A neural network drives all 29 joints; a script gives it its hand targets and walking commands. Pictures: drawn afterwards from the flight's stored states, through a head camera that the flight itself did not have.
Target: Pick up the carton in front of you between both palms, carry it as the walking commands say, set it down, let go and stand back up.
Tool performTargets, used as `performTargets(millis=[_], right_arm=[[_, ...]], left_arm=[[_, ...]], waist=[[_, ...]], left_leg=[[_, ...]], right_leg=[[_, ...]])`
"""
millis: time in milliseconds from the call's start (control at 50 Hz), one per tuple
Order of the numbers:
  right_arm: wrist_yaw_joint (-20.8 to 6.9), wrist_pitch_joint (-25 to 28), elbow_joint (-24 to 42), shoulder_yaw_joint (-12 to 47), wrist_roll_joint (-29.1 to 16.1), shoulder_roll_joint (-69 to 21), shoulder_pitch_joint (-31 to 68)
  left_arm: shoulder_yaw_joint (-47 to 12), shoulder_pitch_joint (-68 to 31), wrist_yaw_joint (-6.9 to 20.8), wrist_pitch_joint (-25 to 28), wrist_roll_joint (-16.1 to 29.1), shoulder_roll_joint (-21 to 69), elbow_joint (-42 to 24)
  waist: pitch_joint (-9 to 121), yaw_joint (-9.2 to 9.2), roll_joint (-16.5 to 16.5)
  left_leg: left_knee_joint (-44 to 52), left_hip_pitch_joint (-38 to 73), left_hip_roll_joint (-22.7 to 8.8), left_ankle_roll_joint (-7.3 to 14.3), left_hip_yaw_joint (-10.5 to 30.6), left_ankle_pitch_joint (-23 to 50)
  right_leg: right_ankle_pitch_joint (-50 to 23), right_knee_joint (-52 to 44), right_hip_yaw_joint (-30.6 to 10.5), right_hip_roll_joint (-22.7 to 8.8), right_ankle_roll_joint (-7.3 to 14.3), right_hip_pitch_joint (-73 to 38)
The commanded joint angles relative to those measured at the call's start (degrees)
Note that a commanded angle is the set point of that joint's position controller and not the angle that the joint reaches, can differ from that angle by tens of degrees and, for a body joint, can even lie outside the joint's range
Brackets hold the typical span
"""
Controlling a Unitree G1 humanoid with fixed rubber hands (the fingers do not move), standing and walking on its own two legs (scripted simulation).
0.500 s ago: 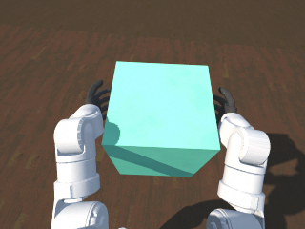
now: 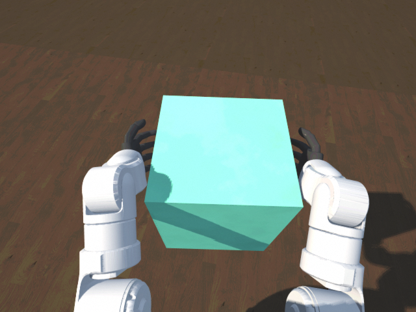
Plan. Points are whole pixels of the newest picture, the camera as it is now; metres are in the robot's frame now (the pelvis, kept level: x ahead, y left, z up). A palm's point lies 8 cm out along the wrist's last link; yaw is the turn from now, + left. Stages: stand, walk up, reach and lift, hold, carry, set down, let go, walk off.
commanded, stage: carry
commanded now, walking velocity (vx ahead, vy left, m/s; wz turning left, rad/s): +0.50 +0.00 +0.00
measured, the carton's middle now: (218, 181) +0.36 +0.02 +0.07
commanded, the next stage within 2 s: none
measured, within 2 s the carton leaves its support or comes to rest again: neither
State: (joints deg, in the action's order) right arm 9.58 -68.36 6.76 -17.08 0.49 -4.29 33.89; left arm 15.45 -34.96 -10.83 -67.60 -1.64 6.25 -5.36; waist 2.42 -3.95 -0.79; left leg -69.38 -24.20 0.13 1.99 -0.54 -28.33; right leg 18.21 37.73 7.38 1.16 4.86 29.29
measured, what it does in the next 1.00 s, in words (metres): climbs: left foot, then right foot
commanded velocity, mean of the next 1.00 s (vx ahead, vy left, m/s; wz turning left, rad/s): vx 0.50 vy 0.00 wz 0.00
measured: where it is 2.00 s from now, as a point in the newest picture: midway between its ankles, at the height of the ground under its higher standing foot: (219, 143)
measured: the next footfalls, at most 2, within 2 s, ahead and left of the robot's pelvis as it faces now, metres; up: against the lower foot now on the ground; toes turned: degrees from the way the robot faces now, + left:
left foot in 0.30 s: +0.36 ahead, +0.12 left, +0.02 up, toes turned +4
right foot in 0.72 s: +0.60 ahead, -0.08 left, +0.04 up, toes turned -5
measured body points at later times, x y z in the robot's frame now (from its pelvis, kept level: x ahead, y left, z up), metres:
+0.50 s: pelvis +0.29 +0.04 +0.03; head +0.33 +0.05 +0.48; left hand +0.67 +0.16 +0.15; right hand +0.63 -0.14 +0.15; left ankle +0.32 +0.12 -0.70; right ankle +0.25 -0.08 -0.59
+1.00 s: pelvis +0.58 +0.00 +0.06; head +0.62 -0.01 +0.51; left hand +0.94 +0.18 +0.20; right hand +0.96 -0.13 +0.20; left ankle +0.64 +0.13 -0.59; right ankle +0.56 -0.08 -0.68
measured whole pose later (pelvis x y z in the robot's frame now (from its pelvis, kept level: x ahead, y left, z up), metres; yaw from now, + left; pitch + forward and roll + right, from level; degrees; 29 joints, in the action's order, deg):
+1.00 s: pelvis +0.58 +0.00 +0.06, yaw +0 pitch +5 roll +0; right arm 10.2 -67.2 9.7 -18.0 2.9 -6.8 34.3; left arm 16.0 -35.4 -11.6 -66.3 1.3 5.3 -6.7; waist 1.8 -4.8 -0.6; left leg -63.6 -42.3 -2.4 1.8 -1.7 -20.7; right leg 21.3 28.6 5.5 0.8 4.1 17.6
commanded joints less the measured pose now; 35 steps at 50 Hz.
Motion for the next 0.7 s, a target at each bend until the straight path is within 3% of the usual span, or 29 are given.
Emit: performTargets(millis=[0, 40, 80, 140, 220, 240, 260, 280, 300, 320, 340, 360, 380, 400, 440, 520, 560, 640, 660, 680], right_arm=[[-0.3, 1.1, 3.7, 31.7, -8.2, -42.1, 34.8], [-0.2, 2.1, 4.0, 32.1, -7.4, -43.1, 35.4], [0.1, 2.7, 4.6, 32.8, -7.0, -42.4, 34.9], [0.6, 2.6, 5.2, 33.1, -6.8, -39.6, 33.2], [0.4, 1.2, 3.4, 33.6, -7.7, -37.9, 31.5], [0.2, 0.8, 2.7, 33.7, -8.1, -38.1, 31.7], [0.0, 0.6, 1.7, 33.7, -8.4, -38.5, 31.7], [-0.2, 0.4, 0.2, 33.3, -8.5, -38.4, 30.9], [-0.2, 0.3, -0.7, 32.7, -8.3, -38.6, 29.5], [0.1, 0.6, -1.2, 32.0, -7.9, -37.4, 30.7], [0.0, 0.4, -0.7, 32.5, -8.3, -39.6, 31.6], [-0.5, 0.5, 1.3, 34.2, -10.3, -42.0, 34.0], [-1.3, 1.0, 3.3, 36.6, -12.6, -44.7, 36.9], [-2.1, 1.7, 5.3, 38.6, -14.9, -46.9, 40.4], [-3.1, 3.1, 7.7, 40.7, -17.9, -49.3, 43.8], [-3.2, 4.2, 8.5, 40.9, -18.8, -47.1, 40.7], [-2.7, 3.9, 8.2, 39.7, -17.9, -44.7, 38.3], [-1.3, 2.4, 5.5, 36.7, -14.4, -39.9, 33.0], [-1.0, 2.0, 4.7, 35.9, -13.4, -39.0, 32.2], [-0.8, 1.6, 4.1, 35.2, -12.5, -38.2, 31.8]], left_arm=[[-37.4, -39.8, 3.6, 0.6, 17.6, 44.5, -8.5], [-38.9, -42.4, 4.4, 1.6, 19.8, 46.4, -9.5], [-39.2, -41.5, 4.5, 2.2, 20.3, 45.7, -9.8], [-37.8, -37.9, 3.8, 2.0, 19.2, 42.4, -8.5], [-35.3, -32.9, 3.1, 0.7, 15.8, 39.1, -4.6], [-34.6, -32.3, 3.0, 0.3, 15.0, 38.7, -3.8], [-33.9, -31.9, 2.8, -0.1, 14.2, 38.4, -3.2], [-33.4, -31.3, 2.7, -0.4, 13.2, 38.2, -2.6], [-32.6, -31.7, 2.6, -0.7, 12.2, 37.7, -2.5], [-31.7, -31.1, 2.7, -1.1, 11.7, 38.5, -2.3], [-31.4, -33.9, 2.5, -0.9, 11.2, 38.3, -2.8], [-30.6, -34.3, 2.3, -0.6, 10.4, 39.6, -2.1], [-29.6, -33.6, 2.1, -0.2, 9.4, 41.0, -2.2], [-29.5, -33.5, 2.0, 0.2, 8.7, 42.2, -2.0], [-30.1, -33.2, 1.9, 1.3, 7.9, 43.3, -2.5], [-32.0, -31.9, 1.2, 2.8, 7.6, 41.5, -4.9], [-32.8, -31.7, 1.0, 2.7, 8.3, 39.5, -6.5], [-32.8, -30.3, 0.8, 1.3, 9.5, 36.3, -6.0], [-32.6, -30.3, 0.9, 0.9, 9.9, 35.8, -5.5], [-32.4, -30.0, 1.0, 0.5, 10.2, 35.6, -4.4]], waist=[[25.2, -0.58, 2.5], [25.7, 0.36, 4.6], [25.2, 0.34, 5.9], [22.8, 0.05, 6.7], [19.7, 0.25, 9.7], [19.8, 1.11, 10.1], [21.4, 3.50, 9.2], [25.3, 6.44, 6.6], [29.4, 10.08, 1.3], [31.2, 8.73, -15.4], [28.9, 9.00, -15.6], [27.5, 8.79, -8.8], [26.3, 9.03, -2.6], [25.2, 8.40, -0.8], [25.7, 6.91, -3.3], [24.8, 7.40, -5.3], [23.4, 7.70, -6.1], [20.7, 7.14, -8.4], [20.9, 6.16, -9.0], [22.2, 3.92, -8.2]], left_leg=[[-8.5, -23.6, -2.0, 1.6, 3.0, 3.1], [-4.1, -21.7, -2.4, 1.4, 2.0, 4.6], [0.2, -22.8, -2.7, 0.7, 0.5, 5.3], [12.6, -21.6, -3.6, -0.3, -1.3, 8.7], [29.0, -10.2, 0.3, 0.2, -8.5, 13.3], [31.9, -5.8, 2.1, 0.7, -10.5, 13.6], [35.9, 2.4, 4.4, 1.3, -13.1, 15.6], [38.1, 15.0, 5.0, 2.3, -13.7, 16.6], [39.0, 28.1, -2.7, 3.7, -1.4, 10.2], [46.7, 36.4, -18.0, 12.1, 32.0, 12.4], [49.0, 39.6, -19.9, 15.8, 39.4, 21.2], [45.1, 38.7, -19.5, 15.8, 33.7, 27.0], [43.3, 35.8, -18.2, 14.3, 28.1, 32.3], [43.7, 33.0, -16.9, 12.3, 24.0, 32.2], [45.8, 29.9, -15.3, 10.2, 19.2, 27.0], [47.8, 30.5, -14.9, 11.8, 13.7, 28.0], [48.4, 29.2, -14.0, 11.3, 9.8, 30.0], [46.6, 26.2, -11.8, 7.9, 2.4, 39.4], [43.8, 25.0, -11.5, 6.7, 0.8, 45.5], [37.4, 22.8, -10.6, 5.1, -2.2, 52.4]], right_leg=[[-19.2, -12.6, -30.2, -17.6, 9.8, -38.1], [-14.6, -14.4, -26.3, -16.5, 8.5, -35.7], [-14.7, -15.4, -23.5, -16.4, 9.2, -35.5], [-18.1, -16.3, -17.9, -15.2, 9.2, -33.9], [-28.4, -14.9, -9.5, -12.2, 5.3, -29.5], [-33.9, -12.2, -8.0, -11.9, 4.2, -28.6], [-40.6, -6.0, -4.9, -11.1, 2.6, -26.6], [-42.6, 2.9, -1.5, -9.4, 0.5, -22.7], [-27.9, 15.4, -1.0, -7.9, -2.2, -13.0], [-4.5, 30.4, -2.2, 0.9, -4.8, 4.1], [10.8, 40.5, -7.1, 3.5, -4.0, 14.2], [10.6, 45.5, -9.2, 0.8, -2.6, 18.2], [8.8, 45.2, -9.2, -1.1, -2.2, 19.0], [6.8, 41.9, -9.6, -2.5, -2.1, 18.7], [4.3, 36.5, -8.8, -3.2, -2.1, 16.0], [2.6, 26.4, -5.9, -3.6, -3.0, 18.4], [0.8, 17.7, -4.7, -4.0, -3.2, 16.1], [-3.5, 2.4, 1.5, -0.6, -2.3, 5.8], [-3.4, -0.4, 3.5, 1.4, -1.7, 1.2], [-5.4, -4.4, 6.1, 3.6, -1.0, -7.0]])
